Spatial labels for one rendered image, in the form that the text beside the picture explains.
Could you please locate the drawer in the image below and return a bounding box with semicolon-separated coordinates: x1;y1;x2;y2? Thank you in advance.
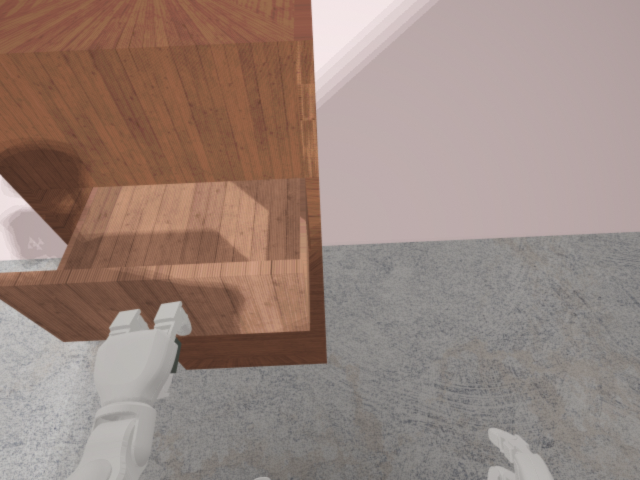
0;178;310;342

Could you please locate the cabinet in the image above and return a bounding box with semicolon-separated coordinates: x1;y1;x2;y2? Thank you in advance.
0;0;327;370

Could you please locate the left robot forearm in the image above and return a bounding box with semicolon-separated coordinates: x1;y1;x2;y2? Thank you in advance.
67;401;157;480

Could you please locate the handle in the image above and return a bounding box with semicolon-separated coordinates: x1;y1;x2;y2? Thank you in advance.
170;337;182;373

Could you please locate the right robot hand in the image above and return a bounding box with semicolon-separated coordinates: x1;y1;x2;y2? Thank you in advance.
484;428;554;480

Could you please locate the left robot hand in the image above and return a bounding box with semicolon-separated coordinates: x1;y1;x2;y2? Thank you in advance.
94;301;192;407

